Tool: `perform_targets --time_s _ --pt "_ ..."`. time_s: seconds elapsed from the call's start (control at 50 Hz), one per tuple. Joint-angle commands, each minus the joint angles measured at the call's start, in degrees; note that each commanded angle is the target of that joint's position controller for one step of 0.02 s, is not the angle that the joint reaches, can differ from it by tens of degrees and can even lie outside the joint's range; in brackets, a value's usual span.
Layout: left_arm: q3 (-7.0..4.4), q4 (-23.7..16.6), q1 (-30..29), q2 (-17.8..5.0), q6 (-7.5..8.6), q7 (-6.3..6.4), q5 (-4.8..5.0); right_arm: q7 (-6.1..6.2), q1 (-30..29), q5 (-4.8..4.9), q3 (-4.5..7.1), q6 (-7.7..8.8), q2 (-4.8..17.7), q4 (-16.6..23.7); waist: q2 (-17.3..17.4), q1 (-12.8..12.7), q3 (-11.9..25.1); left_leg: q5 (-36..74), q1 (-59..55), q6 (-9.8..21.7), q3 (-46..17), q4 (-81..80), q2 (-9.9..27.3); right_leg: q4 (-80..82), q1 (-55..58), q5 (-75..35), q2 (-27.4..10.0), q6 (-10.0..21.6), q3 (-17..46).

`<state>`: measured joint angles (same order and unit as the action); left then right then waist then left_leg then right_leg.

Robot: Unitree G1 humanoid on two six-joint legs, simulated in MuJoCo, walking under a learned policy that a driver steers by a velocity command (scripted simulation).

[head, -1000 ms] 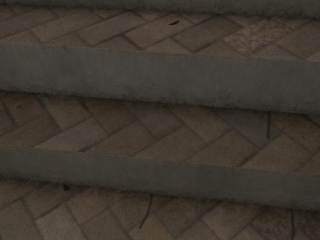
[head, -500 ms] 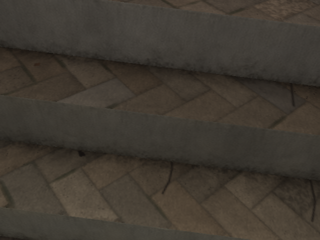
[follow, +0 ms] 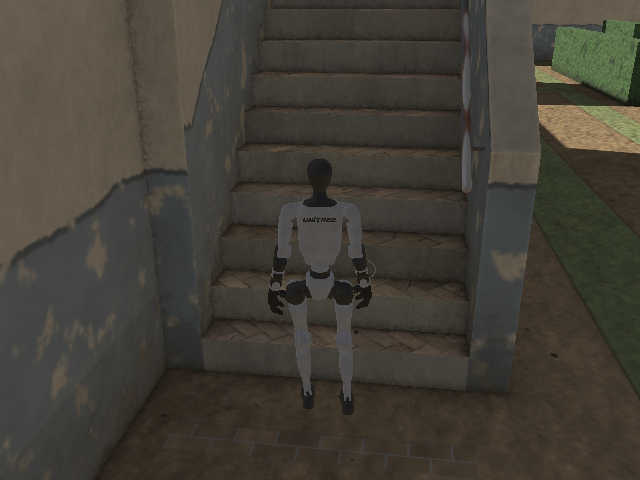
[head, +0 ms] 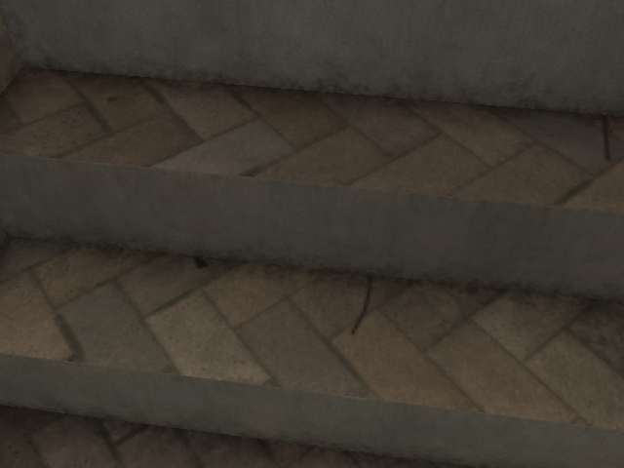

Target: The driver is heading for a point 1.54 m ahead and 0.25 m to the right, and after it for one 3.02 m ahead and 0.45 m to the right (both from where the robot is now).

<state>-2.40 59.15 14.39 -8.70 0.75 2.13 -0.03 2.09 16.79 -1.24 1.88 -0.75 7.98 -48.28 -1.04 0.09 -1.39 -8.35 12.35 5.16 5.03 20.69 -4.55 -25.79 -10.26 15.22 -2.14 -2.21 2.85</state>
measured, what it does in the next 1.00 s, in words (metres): shifts its weight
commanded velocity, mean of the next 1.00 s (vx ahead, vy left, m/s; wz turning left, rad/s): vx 0.57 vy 0.00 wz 0.00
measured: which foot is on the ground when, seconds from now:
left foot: down 0.00-1.00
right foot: down 0.00-1.00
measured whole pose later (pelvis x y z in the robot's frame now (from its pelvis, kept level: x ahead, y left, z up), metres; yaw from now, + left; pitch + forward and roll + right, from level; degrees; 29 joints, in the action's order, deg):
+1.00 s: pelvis +0.07 -0.03 +0.00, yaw +1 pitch +2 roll +0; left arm 0.5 39.8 4.3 -8.7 3.2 0.7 -0.7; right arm 0.7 7.6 -0.8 0.4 2.6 10.0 -40.7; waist 0.0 2.0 0.5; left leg -10.1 12.2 2.1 0.7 20.8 -1.6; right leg -29.3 -9.2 15.2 1.7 3.4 -1.5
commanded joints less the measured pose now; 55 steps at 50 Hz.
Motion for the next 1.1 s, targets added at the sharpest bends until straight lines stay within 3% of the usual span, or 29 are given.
perform_targets --time_s 0.02,0.2,0.22,0.3,0.32,0.34,0.4,0.42,0.44,0.46,0.5,0.52,0.54,0.58,0.64,0.68,0.72,0.78,0.82,0.86,0.9,0.92,0.94,0.96,0.98,1.0,1.04,1.08,1.1 --pt "-1.09 -1.18 1.13 -5.84 0.62 0.22 0.09 0.32 0.62 0.12 0.71 0.64 3.89 2.49 0.87 -0.08 -1.30 -9.24 -2.64 -1.57 -10.01 -6.70 8.09 5.22 -5.86 -0.17 -3.27 1.67 3.34" --pt "-1.17 0.94 2.50 -5.56 0.65 0.16 0.30 0.74 1.29 0.33 0.71 0.31 4.11 1.32 0.66 -0.16 -0.14 -1.76 -4.99 -1.85 -10.54 -6.52 8.59 5.40 -5.60 -1.77 -3.30 0.94 2.95" --pt "0.21 1.78 6.37 -1.67 -0.27 0.54 -2.10 0.60 5.59 -0.76 0.07 1.66 2.96 -1.43 0.95 -0.27 2.86 -9.63 -6.25 -1.21 -11.74 -8.65 10.49 6.35 -3.49 1.23 -1.63 1.93 1.01" --pt "0.48 -1.40 5.33 -1.59 -0.60 0.36 -2.59 0.68 -0.36 0.16 1.09 1.81 7.09 0.49 8.24 -1.36 -2.06 -35.66 2.65 3.14 -16.78 -14.22 11.69 -3.86 -5.15 9.49 4.03 5.91 -6.33" --pt "-0.81 -3.95 0.64 -6.52 1.38 0.83 1.20 0.96 -5.79 2.40 1.75 2.07 8.94 4.75 8.52 -1.39 -2.41 -34.04 4.40 4.36 -19.84 -14.25 13.41 -6.05 -5.73 6.15 1.26 5.97 -5.03" --pt "-0.67 -4.55 0.72 -6.05 2.66 0.71 1.63 1.07 -6.71 2.77 1.60 2.44 8.50 5.48 7.63 -1.71 -0.98 -30.79 4.68 5.07 -20.35 -13.93 14.28 -5.17 -4.72 5.14 0.40 6.61 -4.78" --pt "-0.19 -5.63 3.60 -3.14 4.63 -0.40 0.64 0.77 -8.88 3.03 0.94 3.36 6.45 8.32 3.04 -2.96 -0.83 -20.13 5.67 5.13 -16.25 -6.74 11.41 2.55 -1.99 2.08 -0.20 8.96 -3.74" --pt "-0.44 -6.39 4.40 -4.34 5.03 -0.88 0.28 0.56 -9.72 3.08 0.41 3.91 5.06 9.48 -0.32 -2.93 -0.35 -17.99 5.39 4.20 -12.97 -3.30 8.94 3.82 -3.50 3.63 -1.90 9.73 0.19" --pt "0.14 -6.47 4.02 -1.49 3.84 -1.17 -2.65 -0.59 -5.15 1.08 -0.04 4.38 2.55 6.63 -8.18 -0.61 -0.03 -13.79 5.17 3.85 -8.35 -0.24 6.17 11.42 -3.52 10.54 -3.67 10.14 6.03" --pt "-0.25 -8.14 0.53 -3.03 3.55 -1.11 -2.28 -0.97 -3.62 0.65 -0.38 5.10 1.90 6.32 -12.58 1.17 -1.82 -6.10 2.40 3.43 -5.28 3.58 4.11 15.27 -5.34 8.98 -5.93 10.80 9.14" --pt "-0.91 -10.44 -3.00 -4.61 3.91 -0.88 -1.08 -1.08 0.06 -0.59 0.02 6.22 3.48 4.56 -6.79 3.29 1.13 -2.06 -2.94 2.98 -5.00 3.82 4.81 12.20 -3.27 -5.26 -5.77 11.62 6.83" --pt "-0.94 -11.26 -4.02 -4.51 4.55 -0.93 -0.76 -1.02 -0.84 -0.60 0.54 6.55 4.90 4.59 -1.57 3.68 1.07 1.87 -3.85 2.96 -6.78 2.32 5.96 5.59 -1.53 -19.89 -4.15 11.78 3.14" --pt "-1.03 -11.87 -2.63 -4.74 5.28 -1.04 -0.06 -0.97 -0.38 -0.17 1.01 6.68 6.42 4.57 3.42 3.39 4.92 8.33 -6.78 2.93 -9.52 0.90 7.48 -0.61 0.28 -28.05 -2.61 11.38 0.15" --pt "-0.85 -12.76 -0.10 -4.27 5.46 -1.17 1.16 -0.87 -2.11 -0.04 1.62 6.06 8.22 5.27 8.00 1.67 8.37 14.92 -11.60 4.27 -14.60 -1.49 11.00 -8.62 -2.55 -23.78 -0.31 10.22 -2.46" --pt "-0.07 -14.15 -0.53 -2.00 4.52 -1.45 -0.40 -0.88 -8.32 0.66 1.26 5.11 8.19 6.22 6.35 -1.10 3.63 20.24 -9.46 5.96 -15.23 -3.05 14.16 -9.13 -6.87 -9.69 1.56 10.17 -3.80" --pt "0.21 -15.17 -1.42 -1.34 3.96 -1.14 -1.21 -0.94 -9.81 1.08 0.83 5.27 7.34 6.14 5.57 -2.54 1.99 38.11 -10.58 6.33 -12.38 1.11 14.12 -0.63 -6.49 -3.00 2.44 9.48 -4.42" --pt "-0.04 -16.17 -1.07 -2.72 3.89 -0.66 -1.37 -1.16 -10.41 1.62 0.73 5.74 7.22 6.65 2.25 -3.60 6.13 55.72 -14.11 4.66 -9.60 9.98 12.16 7.09 -1.93 -13.61 1.83 7.98 -2.72" --pt "-0.96 -17.50 -2.52 -7.90 3.51 -0.25 -2.21 -0.97 -9.72 3.21 -0.22 6.05 4.73 8.62 -7.46 -1.19 13.58 27.06 1.04 0.35 -5.69 19.94 6.30 4.18 16.11 -49.40 -5.79 8.18 3.35" --pt "-0.16 -19.14 -11.23 -7.45 3.20 -1.15 -2.30 -0.77 -7.59 1.73 -1.42 5.37 1.60 8.73 -10.07 3.44 9.12 -7.99 6.53 -0.07 -2.64 14.74 3.36 3.73 13.68 -62.97 -10.64 10.68 4.12" --pt "-0.05 -20.90 -14.71 -7.06 3.60 -1.32 -0.12 -0.46 -6.71 -0.22 -0.55 4.65 4.18 9.47 -6.01 6.38 7.80 -3.84 2.40 0.66 -2.87 4.04 3.53 -5.02 11.18 -77.13 -8.73 11.91 2.48" --pt "0.57 -23.36 -15.85 -5.26 4.38 -1.45 1.03 -0.86 -5.18 -0.68 -0.24 4.94 5.83 9.50 -0.96 6.19 11.65 12.67 -6.25 0.73 -5.84 0.67 6.23 -11.38 4.17 -55.50 -5.17 10.12 1.10" --pt "1.36 -24.26 -11.91 -3.64 4.36 -1.62 0.78 -1.03 -8.09 -0.81 0.45 4.73 9.17 11.14 8.62 2.43 12.22 20.24 -7.60 1.22 -13.37 -2.27 11.46 -13.77 1.07 -35.46 -1.07 8.20 -1.23" --pt "2.26 -24.03 -8.91 -1.59 3.93 -1.48 0.42 -1.23 -14.25 -0.64 0.09 4.24 9.24 12.59 14.17 -1.24 10.09 21.57 -6.56 2.59 -17.03 -4.95 15.16 -12.07 -1.64 -17.17 0.83 6.90 -1.93" --pt "2.72 -23.95 -8.64 -1.55 3.43 -1.28 -0.19 -1.46 -18.72 0.14 -0.51 3.95 7.76 13.43 13.94 -2.67 5.90 18.19 -3.70 3.32 -17.14 -6.63 16.49 -4.55 -3.03 -4.96 0.65 6.32 -2.52" --pt "2.75 -24.34 -11.38 -2.95 3.06 -1.23 -1.11 -1.57 -18.12 0.91 -0.80 3.89 6.30 13.45 9.73 -1.29 2.13 20.28 -3.94 3.67 -15.85 -6.15 15.86 2.26 -4.64 -2.63 0.87 5.93 -2.83" --pt "2.80 -24.85 -12.65 -3.44 2.86 -1.21 -1.77 -1.45 -15.84 1.22 -0.78 4.04 6.06 12.71 5.80 -0.65 2.06 26.50 -6.80 3.83 -14.80 -3.93 14.89 7.11 -4.41 -3.28 0.96 5.65 -2.27" --pt "2.60 -24.83 -10.41 -4.30 3.03 -0.84 -2.52 -0.92 -12.90 1.58 -0.51 4.72 6.25 12.14 1.85 -0.75 8.17 32.31 -9.87 2.80 -12.53 1.76 12.65 10.60 2.41 -11.59 -0.73 5.10 0.09" --pt "2.18 -25.78 -11.63 -6.42 3.07 -0.48 -2.15 -0.83 -12.11 2.28 -0.77 5.15 5.16 13.24 -2.10 1.00 13.54 22.40 -5.17 1.08 -11.31 3.97 10.47 6.10 11.01 -32.63 -4.10 4.77 2.51" --pt "2.37 -27.43 -16.59 -6.09 3.19 -0.86 -1.69 -0.91 -12.18 2.39 -1.30 5.42 4.22 13.78 -6.12 2.41 13.21 14.56 -3.47 -0.19 -10.23 0.53 10.08 4.83 9.95 -33.54 -4.82 5.57 3.93"
Keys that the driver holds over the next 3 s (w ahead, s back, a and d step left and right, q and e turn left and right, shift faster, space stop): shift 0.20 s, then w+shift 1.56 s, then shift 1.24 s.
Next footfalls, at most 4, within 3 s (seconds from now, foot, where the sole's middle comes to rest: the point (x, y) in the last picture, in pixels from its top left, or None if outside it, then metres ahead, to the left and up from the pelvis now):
none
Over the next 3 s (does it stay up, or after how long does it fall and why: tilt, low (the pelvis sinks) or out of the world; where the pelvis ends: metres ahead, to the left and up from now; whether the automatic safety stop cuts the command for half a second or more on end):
stays up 0.02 -0.03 0.00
